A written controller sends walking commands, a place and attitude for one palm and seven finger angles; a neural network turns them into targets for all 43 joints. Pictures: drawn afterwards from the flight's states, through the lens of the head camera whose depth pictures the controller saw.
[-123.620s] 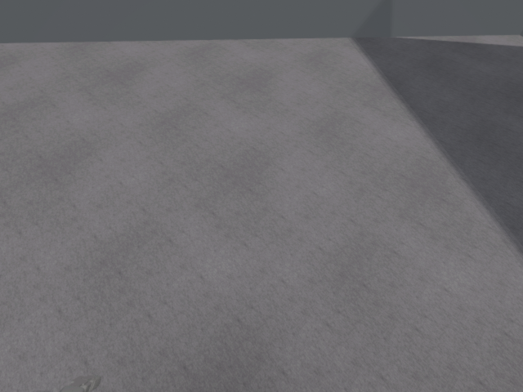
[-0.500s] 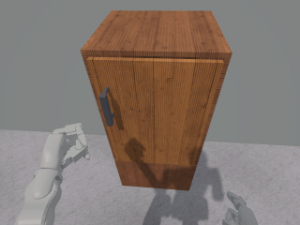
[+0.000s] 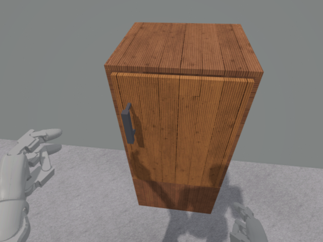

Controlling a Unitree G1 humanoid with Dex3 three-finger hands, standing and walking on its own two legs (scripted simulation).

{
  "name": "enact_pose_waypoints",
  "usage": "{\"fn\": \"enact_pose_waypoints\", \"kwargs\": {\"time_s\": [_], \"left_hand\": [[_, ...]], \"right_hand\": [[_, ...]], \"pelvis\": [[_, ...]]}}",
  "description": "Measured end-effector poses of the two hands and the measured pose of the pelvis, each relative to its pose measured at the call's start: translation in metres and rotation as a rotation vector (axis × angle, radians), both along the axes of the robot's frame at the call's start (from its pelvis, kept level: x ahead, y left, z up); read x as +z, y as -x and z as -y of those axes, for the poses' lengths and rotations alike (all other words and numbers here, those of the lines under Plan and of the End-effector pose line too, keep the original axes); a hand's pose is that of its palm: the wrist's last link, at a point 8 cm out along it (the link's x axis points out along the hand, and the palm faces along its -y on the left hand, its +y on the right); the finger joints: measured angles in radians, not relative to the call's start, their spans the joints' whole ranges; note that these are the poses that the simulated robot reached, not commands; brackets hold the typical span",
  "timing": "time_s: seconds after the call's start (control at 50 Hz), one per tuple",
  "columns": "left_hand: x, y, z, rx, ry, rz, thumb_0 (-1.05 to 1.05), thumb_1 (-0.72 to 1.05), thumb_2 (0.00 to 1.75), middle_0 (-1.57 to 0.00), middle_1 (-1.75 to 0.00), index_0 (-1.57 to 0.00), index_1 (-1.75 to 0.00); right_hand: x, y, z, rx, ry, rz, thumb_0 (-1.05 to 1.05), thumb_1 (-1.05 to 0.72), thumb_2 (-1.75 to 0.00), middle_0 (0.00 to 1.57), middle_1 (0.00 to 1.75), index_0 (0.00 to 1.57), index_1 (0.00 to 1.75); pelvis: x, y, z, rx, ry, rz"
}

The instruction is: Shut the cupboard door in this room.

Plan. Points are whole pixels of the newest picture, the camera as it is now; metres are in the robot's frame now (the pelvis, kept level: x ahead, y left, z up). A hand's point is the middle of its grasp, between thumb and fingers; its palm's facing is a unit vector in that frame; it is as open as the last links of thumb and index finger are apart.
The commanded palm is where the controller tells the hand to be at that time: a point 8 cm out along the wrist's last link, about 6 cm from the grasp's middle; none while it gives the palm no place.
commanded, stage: draw the hand back to the body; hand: left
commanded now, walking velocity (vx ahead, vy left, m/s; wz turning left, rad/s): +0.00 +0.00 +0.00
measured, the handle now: (129, 123) +0.48 +0.17 +0.01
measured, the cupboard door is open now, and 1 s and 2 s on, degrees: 0 0 0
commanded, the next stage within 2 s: step back with the hand held close in 0.48 s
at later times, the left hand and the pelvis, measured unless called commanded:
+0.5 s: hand (47, 169) +0.19 +0.25 +0.16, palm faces +0.45 -0.80 -0.39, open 7.4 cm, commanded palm +0.15 +0.28 +0.17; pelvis +0.01 -0.02 +0.00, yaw +0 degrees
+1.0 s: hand (33, 173) +0.19 +0.27 +0.16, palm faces +0.38 -0.79 -0.48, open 7.4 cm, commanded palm +0.13 +0.31 +0.17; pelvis -0.02 +0.01 +0.00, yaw +0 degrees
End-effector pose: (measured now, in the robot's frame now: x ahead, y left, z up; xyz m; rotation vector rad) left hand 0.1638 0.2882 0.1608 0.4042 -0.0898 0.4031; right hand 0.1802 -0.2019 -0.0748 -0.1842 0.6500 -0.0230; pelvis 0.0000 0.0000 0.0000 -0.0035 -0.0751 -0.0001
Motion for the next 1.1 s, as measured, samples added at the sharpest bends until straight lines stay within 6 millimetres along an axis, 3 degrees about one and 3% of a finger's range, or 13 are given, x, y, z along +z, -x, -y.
{"fn": "enact_pose_waypoints", "kwargs": {"time_s": [0.16, 0.28, 0.46, 0.7, 0.92, 1.1], "left_hand": [[0.020, 0.017, -0.013, 0.071, -0.074, 0.031, 0.01, 0.89, 0.90, -0.37, -0.47, -0.36, -0.47], [0.015, 0.017, -0.008, 0.091, -0.046, 0.026, 0.01, 0.89, 0.90, -0.26, -0.36, -0.26, -0.36], [0.014, 0.012, 0.006, 0.052, -0.042, 0.029, 0.01, 0.89, 0.90, -0.22, -0.31, -0.22, -0.31], [0.018, 0.011, 0.005, 0.045, -0.081, 0.038, 0.01, 0.89, 0.90, -0.21, -0.31, -0.21, -0.30], [0.015, 0.011, -0.012, -0.018, -0.141, -0.005, 0.01, 0.89, 0.90, -0.22, -0.31, -0.21, -0.30], [0.018, 0.035, -0.024, -0.042, -0.163, 0.054, 0.01, 0.89, 0.90, -0.22, -0.31, -0.21, -0.30]], "right_hand": [[0.000, -0.005, 0.011, -0.012, 0.008, 0.006, 0.01, -0.90, -0.90, 0.20, 0.30, 0.20, 0.30], [0.000, -0.007, 0.020, -0.013, 0.022, 0.004, 0.01, -0.91, -0.90, 0.20, 0.30, 0.20, 0.30], [0.003, -0.007, 0.030, -0.031, 0.025, 0.021, 0.01, -0.91, -0.90, 0.20, 0.30, 0.20, 0.30], [-0.002, -0.003, 0.037, -0.050, 0.030, -0.011, 0.01, -0.91, -0.90, 0.20, 0.30, 0.20, 0.30], [-0.004, 0.018, 0.039, -0.145, 0.074, -0.094, 0.01, -0.91, -0.90, 0.20, 0.30, 0.20, 0.29], [0.004, 0.047, 0.024, -0.151, 0.080, -0.073, 0.01, -0.91, -0.90, 0.20, 0.30, 0.20, 0.30]], "pelvis": [[0.000, -0.005, 0.003, -0.001, 0.001, 0.001], [0.001, -0.005, 0.008, 0.005, -0.002, 0.002], [0.001, -0.007, 0.016, 0.001, -0.002, 0.005], [0.000, -0.006, 0.018, 0.011, 0.016, -0.030], [-0.002, 0.006, -0.002, -0.004, 0.009, -0.077], [-0.005, 0.033, -0.011, -0.008, 0.016, -0.081]]}}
